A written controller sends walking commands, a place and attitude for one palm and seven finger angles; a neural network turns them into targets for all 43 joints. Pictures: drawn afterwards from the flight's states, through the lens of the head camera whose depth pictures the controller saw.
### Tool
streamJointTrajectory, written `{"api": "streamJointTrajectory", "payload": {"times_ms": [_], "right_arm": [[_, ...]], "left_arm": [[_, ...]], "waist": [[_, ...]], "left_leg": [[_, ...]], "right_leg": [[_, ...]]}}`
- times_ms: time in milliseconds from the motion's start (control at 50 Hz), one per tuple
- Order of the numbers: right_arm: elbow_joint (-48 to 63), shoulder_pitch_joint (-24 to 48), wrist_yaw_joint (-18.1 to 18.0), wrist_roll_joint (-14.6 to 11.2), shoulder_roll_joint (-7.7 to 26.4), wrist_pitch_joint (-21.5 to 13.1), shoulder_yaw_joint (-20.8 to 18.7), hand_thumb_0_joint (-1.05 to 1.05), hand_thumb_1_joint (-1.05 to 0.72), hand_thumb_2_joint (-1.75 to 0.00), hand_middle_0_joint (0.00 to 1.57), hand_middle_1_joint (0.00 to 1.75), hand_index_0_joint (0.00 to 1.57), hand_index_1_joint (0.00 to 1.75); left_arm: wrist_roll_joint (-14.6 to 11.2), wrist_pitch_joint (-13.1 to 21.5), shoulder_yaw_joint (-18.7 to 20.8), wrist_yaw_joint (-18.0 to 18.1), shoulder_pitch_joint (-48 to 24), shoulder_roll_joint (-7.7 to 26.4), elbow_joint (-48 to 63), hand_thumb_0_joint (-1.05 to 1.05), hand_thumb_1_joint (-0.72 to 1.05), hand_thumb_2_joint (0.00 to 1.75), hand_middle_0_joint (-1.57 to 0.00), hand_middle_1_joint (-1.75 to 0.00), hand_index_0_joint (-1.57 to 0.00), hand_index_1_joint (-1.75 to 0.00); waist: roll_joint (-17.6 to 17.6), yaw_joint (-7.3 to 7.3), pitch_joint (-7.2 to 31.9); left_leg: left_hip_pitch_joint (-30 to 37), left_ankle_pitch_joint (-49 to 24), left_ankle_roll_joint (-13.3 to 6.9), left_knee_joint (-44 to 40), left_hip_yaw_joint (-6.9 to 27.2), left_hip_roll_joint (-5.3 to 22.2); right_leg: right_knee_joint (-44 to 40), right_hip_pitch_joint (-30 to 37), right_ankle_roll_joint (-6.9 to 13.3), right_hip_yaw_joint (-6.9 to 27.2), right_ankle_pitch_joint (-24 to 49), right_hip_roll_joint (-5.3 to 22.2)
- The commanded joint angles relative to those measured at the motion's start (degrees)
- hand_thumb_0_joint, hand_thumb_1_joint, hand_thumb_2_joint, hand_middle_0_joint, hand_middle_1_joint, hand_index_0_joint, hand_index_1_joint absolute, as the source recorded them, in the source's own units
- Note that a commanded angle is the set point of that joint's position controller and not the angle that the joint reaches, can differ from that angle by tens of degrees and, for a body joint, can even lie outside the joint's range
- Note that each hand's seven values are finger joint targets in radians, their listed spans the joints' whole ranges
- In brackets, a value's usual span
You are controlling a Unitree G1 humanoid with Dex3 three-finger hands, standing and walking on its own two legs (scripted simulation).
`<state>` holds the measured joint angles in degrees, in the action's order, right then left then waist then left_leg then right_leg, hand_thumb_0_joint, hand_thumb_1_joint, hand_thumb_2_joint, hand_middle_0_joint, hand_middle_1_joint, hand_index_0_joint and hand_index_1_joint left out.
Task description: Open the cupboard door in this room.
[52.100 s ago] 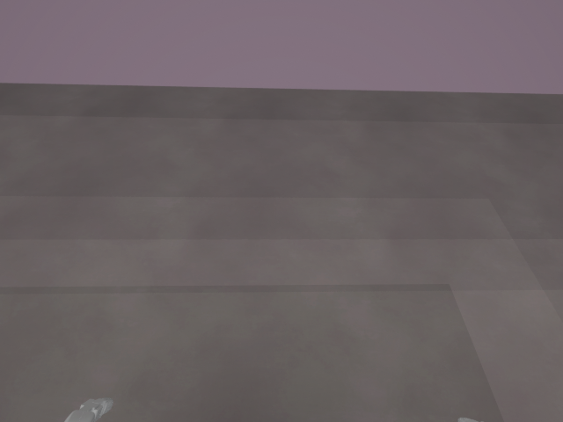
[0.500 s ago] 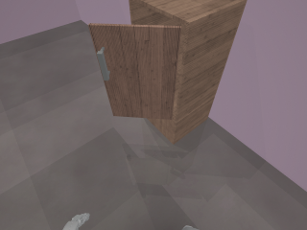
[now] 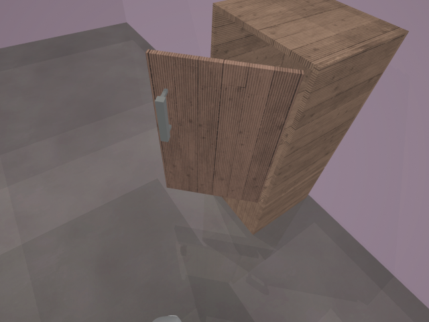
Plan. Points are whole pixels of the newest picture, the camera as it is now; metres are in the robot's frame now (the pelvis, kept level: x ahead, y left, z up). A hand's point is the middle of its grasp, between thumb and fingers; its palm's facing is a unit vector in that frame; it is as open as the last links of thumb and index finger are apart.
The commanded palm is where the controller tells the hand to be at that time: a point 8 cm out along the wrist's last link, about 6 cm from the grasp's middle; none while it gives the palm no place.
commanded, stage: come to a stop and stand still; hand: left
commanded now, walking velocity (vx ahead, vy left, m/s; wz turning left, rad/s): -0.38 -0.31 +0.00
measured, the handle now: (165, 115) +0.63 +0.21 -0.02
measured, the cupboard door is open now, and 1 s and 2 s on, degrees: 46 46 46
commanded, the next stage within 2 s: look again from close up in 1.94 s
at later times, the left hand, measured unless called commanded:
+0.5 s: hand out of the picture +0.14 +0.17 -0.15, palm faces -0.05 -0.96 -0.28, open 7.4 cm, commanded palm none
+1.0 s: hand out of the picture +0.04 +0.17 -0.17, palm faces +0.00 -0.97 -0.23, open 7.4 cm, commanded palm none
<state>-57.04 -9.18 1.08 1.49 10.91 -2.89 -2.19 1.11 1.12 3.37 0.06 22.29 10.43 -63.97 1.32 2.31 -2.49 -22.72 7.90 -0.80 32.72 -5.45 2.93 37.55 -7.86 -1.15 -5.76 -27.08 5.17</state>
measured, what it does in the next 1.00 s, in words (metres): steps on the spot: right foot, then left foot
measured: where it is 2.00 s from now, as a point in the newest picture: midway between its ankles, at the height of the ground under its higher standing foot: outside the picture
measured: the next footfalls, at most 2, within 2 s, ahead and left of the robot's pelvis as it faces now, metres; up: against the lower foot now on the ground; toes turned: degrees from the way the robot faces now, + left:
right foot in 0.44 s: +0.05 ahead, -0.15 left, +0.00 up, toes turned -6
left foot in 0.80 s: +0.06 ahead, +0.08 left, +0.00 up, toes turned +0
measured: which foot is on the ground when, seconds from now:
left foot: down 0.00-0.46, up 0.48-0.78, down 0.80-1.00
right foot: up 0.00-0.42, down 0.44-1.00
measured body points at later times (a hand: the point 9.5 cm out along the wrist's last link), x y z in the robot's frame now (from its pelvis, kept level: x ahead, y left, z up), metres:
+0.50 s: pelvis +0.03 -0.04 +0.01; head +0.07 -0.05 +0.45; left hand +0.14 +0.22 -0.13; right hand +0.06 -0.29 -0.15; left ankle +0.07 +0.10 -0.71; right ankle +0.01 -0.15 -0.73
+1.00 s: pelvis +0.02 -0.02 +0.01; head +0.03 +0.00 +0.46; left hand +0.04 +0.23 -0.15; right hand +0.08 -0.26 -0.13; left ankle +0.02 +0.08 -0.72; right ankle +0.01 -0.15 -0.72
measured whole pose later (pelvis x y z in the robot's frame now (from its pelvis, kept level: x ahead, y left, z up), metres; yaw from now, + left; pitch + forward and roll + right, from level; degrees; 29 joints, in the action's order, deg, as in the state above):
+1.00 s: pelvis +0.02 -0.02 +0.01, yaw -2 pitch -1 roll +0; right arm -55.2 -11.5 -0.7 1.0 10.4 0.5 -0.8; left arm 1.2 -0.5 0.9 2.2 15.9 12.1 -57.6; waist 1.5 0.9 -2.4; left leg -14.0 16.7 -1.5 31.5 -2.1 -0.4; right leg 30.4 -13.0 -0.8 -3.5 -16.6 2.3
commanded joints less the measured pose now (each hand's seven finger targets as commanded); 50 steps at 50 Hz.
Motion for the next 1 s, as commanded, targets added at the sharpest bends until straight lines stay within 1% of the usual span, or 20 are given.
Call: {"api": "streamJointTrajectory", "payload": {"times_ms": [0, 80, 220, 340, 380, 400, 420, 440, 460, 480, 540, 640, 740, 800, 820, 860, 880, 900, 920, 980], "right_arm": [[-0.5, -13.5, -2.5, 0.4, 9.9, 0.3, -1.6, 0.0, -0.9, -0.9, 0.2, 0.3, 0.2, 0.3], [1.2, -2.4, -4.0, -0.2, 5.7, 0.2, 0.9, 0.0, -0.9, -0.9, 0.2, 0.3, 0.2, 0.3], [0.7, -3.7, -4.9, 0.0, 10.3, 2.9, -2.1, 0.0, -0.9, -0.9, 0.2, 0.3, 0.2, 0.3], [1.0, -3.0, -4.3, 0.2, 11.0, 3.5, -3.0, 0.0, -0.9, -0.9, 0.2, 0.3, 0.2, 0.3], [1.2, -2.8, -3.9, -0.2, 10.7, 3.8, -3.2, 0.0, -0.9, -0.9, 0.2, 0.3, 0.2, 0.3], [1.3, -3.9, -3.5, -0.6, 9.5, 3.9, -3.2, 0.0, -0.9, -0.9, 0.2, 0.3, 0.2, 0.3], [2.1, -4.6, -2.9, -1.1, 6.0, 4.2, -2.7, 0.0, -0.9, -0.9, 0.2, 0.3, 0.2, 0.3], [3.2, -2.6, -2.4, -1.1, 4.6, 4.9, -1.9, 0.0, -0.9, -0.9, 0.2, 0.3, 0.2, 0.3], [3.0, -2.6, -2.0, -1.0, 4.4, 5.5, -1.9, 0.0, -0.9, -0.9, 0.2, 0.3, 0.2, 0.3], [3.0, -1.2, -2.0, -0.8, 3.6, 5.8, -2.0, 0.0, -0.9, -0.9, 0.2, 0.3, 0.2, 0.3], [1.1, -2.8, -2.1, -1.0, 4.5, 5.4, -1.5, 0.0, -0.9, -0.9, 0.2, 0.3, 0.2, 0.3], [1.2, -2.0, -1.8, -1.2, 4.3, 5.0, -1.2, 0.0, -0.9, -0.9, 0.2, 0.3, 0.2, 0.3], [-0.9, -6.8, -2.2, -1.0, 4.2, 4.1, -0.9, 0.0, -0.9, -0.9, 0.2, 0.3, 0.2, 0.3], [0.0, -4.8, -2.7, -0.4, 9.1, 3.5, -1.2, 0.0, -0.9, -0.9, 0.2, 0.3, 0.2, 0.3], [0.2, -3.4, -2.6, -0.2, 9.0, 3.9, -0.9, 0.0, -0.9, -0.9, 0.2, 0.3, 0.2, 0.3], [0.2, -1.8, -2.5, -0.4, 7.3, 3.7, -0.3, 0.0, -0.9, -0.9, 0.2, 0.3, 0.2, 0.3], [5.3, -0.6, -2.1, -0.6, 13.9, 2.3, -0.4, 0.0, -0.9, -0.9, 0.2, 0.3, 0.2, 0.3], [7.1, -0.5, -2.2, -0.2, 11.1, 0.9, -1.0, 0.0, -0.9, -0.9, 0.2, 0.3, 0.2, 0.3], [6.3, -2.7, -2.6, 0.0, 6.4, 1.0, -0.7, 0.0, -0.9, -0.9, 0.2, 0.3, 0.2, 0.3], [7.2, -5.7, -2.6, -0.2, 5.7, 1.8, -0.3, 0.0, -0.9, -0.9, 0.2, 0.3, 0.2, 0.3]], "left_arm": [[0.0, 1.3, -0.6, 0.7, -4.5, 2.6, 7.0, 0.0, 0.9, 0.9, -0.2, -0.3, -0.2, -0.3], [-0.5, -1.5, -0.8, 1.0, 0.3, 2.2, 3.6, 0.0, 0.9, 0.9, -0.2, -0.3, -0.2, -0.3], [0.2, -4.6, 1.0, 0.8, -5.0, 4.6, 8.8, 0.0, 0.9, 0.9, -0.2, -0.3, -0.2, -0.3], [0.0, -4.2, 0.8, 0.7, -7.1, 4.1, 11.3, 0.0, 0.9, 0.9, -0.2, -0.3, -0.2, -0.3], [0.1, -3.5, 0.9, 0.8, -4.5, 4.9, 10.9, 0.0, 0.9, 0.9, -0.2, -0.3, -0.2, -0.3], [0.4, -2.8, 1.1, 1.0, -4.4, 6.8, 10.9, 0.0, 0.9, 0.9, -0.2, -0.3, -0.2, -0.3], [0.9, -2.3, 1.7, 1.4, -5.3, 11.2, 11.2, 0.0, 0.9, 0.9, -0.2, -0.3, -0.2, -0.3], [0.7, -1.8, 1.4, 1.6, -7.0, 13.1, 11.5, 0.0, 0.9, 0.9, -0.2, -0.3, -0.2, -0.3], [0.7, -1.5, 0.8, 1.6, -8.7, 13.1, 11.9, 0.0, 0.9, 0.9, -0.2, -0.3, -0.2, -0.3], [0.6, -1.4, 1.0, 2.0, -10.5, 10.9, 11.8, 0.0, 0.9, 0.9, -0.2, -0.3, -0.2, -0.3], [0.1, -0.8, 0.5, 2.2, -10.4, 10.4, 10.6, 0.0, 0.9, 0.9, -0.2, -0.3, -0.2, -0.3], [0.1, -0.7, 1.2, 2.3, -7.7, 12.1, 9.1, 0.0, 0.9, 0.9, -0.2, -0.3, -0.2, -0.3], [-0.6, -1.0, 1.0, 2.2, -10.1, 10.8, 8.2, 0.0, 0.9, 0.9, -0.2, -0.3, -0.2, -0.3], [-0.7, -1.9, -0.2, 1.9, -9.6, 5.5, 8.4, 0.0, 0.9, 0.9, -0.2, -0.3, -0.2, -0.3], [-0.2, -2.1, -0.3, 1.9, -9.4, 4.9, 8.1, 0.0, 0.9, 0.9, -0.2, -0.3, -0.2, -0.3], [0.0, -2.6, -0.5, 1.5, -9.9, 6.0, 6.8, 0.0, 0.9, 0.9, -0.2, -0.3, -0.2, -0.3], [0.6, 0.1, -2.1, 2.2, -7.7, 15.8, 10.6, 0.0, 0.9, 0.9, -0.2, -0.3, -0.2, -0.3], [0.3, 0.5, -0.6, 2.8, -5.1, 12.0, 11.6, 0.0, 0.9, 0.9, -0.2, -0.3, -0.2, -0.3], [0.3, 0.5, -0.8, 3.1, -4.6, 8.9, 10.2, 0.0, 0.9, 0.9, -0.2, -0.3, -0.2, -0.3], [0.1, -0.4, -1.5, 2.9, -3.9, 8.6, 11.9, 0.0, 0.9, 0.9, -0.2, -0.3, -0.2, -0.3]], "waist": [[-7.8, -5.29, 3.9], [-7.7, -0.2, 2.3], [-8.1, -2.31, 5.5], [-12.8, -2.43, 6.9], [-9.6, -0.99, 7.4], [-4.7, -1.02, 8.0], [8.4, -1.57, 7.5], [12.5, -0.86, 5.3], [8.9, -0.99, 5.6], [6.0, -1.62, 4.1], [9.1, -1.6, 4.5], [8.2, 0.28, 4.2], [5.9, -2.31, 3.8], [-7.4, -0.94, 4.5], [-3.9, -0.5, 2.3], [-6.7, -0.69, -1.5], [-7.4, -1.78, -4.4], [-6.8, -0.79, 5.1], [-7.8, -2.3, 10.2], [-2.6, -2.95, 9.5]], "left_leg": [[16.0, -5.5, -10.8, -16.8, 21.6, 18.7], [6.5, -24.8, -7.6, -16.5, 10.1, 14.7], [12.0, -27.9, -10.3, -13.0, 11.0, 18.7], [13.1, -27.6, -8.2, -10.3, 9.8, 16.3], [11.2, -21.3, -5.6, -6.4, 8.3, 13.4], [9.1, -13.2, -2.8, -3.1, 6.2, 9.6], [1.8, 4.1, 1.1, 3.5, 0.6, 2.7], [0.2, 23.8, 2.8, 11.9, 1.1, -1.7], [1.1, 25.6, 2.6, 18.6, 4.3, -1.6], [-0.6, 23.7, 2.4, 20.4, 5.7, -1.4], [-3.4, 20.4, 3.7, 19.9, 5.3, -1.7], [-0.4, 18.4, 4.1, 8.2, 3.9, -2.9], [14.4, 2.7, 2.8, -10.1, 3.6, -2.6], [12.4, -8.7, -4.2, -12.0, 13.9, 9.5], [6.9, 0.9, -3.9, -12.7, 12.4, 8.4], [5.7, 7.6, -1.9, -15.4, 11.8, 4.5], [6.8, -3.7, -0.9, -11.6, 9.6, 1.0], [9.5, -7.4, -1.5, -4.4, 9.8, 2.2], [11.7, -12.2, -1.1, -2.6, 9.2, 1.6], [11.3, -9.2, -1.5, -2.1, 8.4, 1.3]], "right_leg": [[29.3, -23.9, 2.6, 3.9, -5.0, -0.7], [17.8, -12.7, 0.0, 6.3, 2.7, 0.4], [17.0, -16.4, -0.1, 5.6, 0.4, -2.7], [3.2, -10.2, 0.7, 3.6, 4.3, -3.6], [-9.0, -3.3, 1.1, 2.8, 14.9, -4.0], [-15.7, 0.2, 1.5, 5.6, 22.8, -1.8], [-18.4, 3.0, 4.9, 17.4, 32.9, 8.7], [-20.2, -2.4, 10.8, 21.8, 38.9, 16.9], [-20.6, -5.8, 13.3, 19.4, 34.4, 17.6], [-19.6, -4.5, 12.8, 17.3, 38.9, 14.6], [-14.8, 4.2, 11.4, 13.4, 55.7, 11.8], [-14.7, 8.2, 11.6, 15.3, 54.2, 12.5], [-12.1, -1.5, 7.1, 13.7, 38.5, 8.9], [-9.8, -3.7, 1.4, 5.5, 12.3, -0.2], [-11.7, -1.2, 1.5, 5.9, 9.6, -1.0], [-13.7, -2.7, 2.3, 7.3, 11.8, -0.3], [-12.0, -3.3, 2.9, 6.9, 17.2, -1.1], [-9.9, -3.5, 3.3, 9.5, 20.0, 1.8], [-8.7, -1.5, 4.1, 10.4, 27.1, 3.3], [-8.5, -2.4, 4.2, 8.8, 26.5, 2.5]]}}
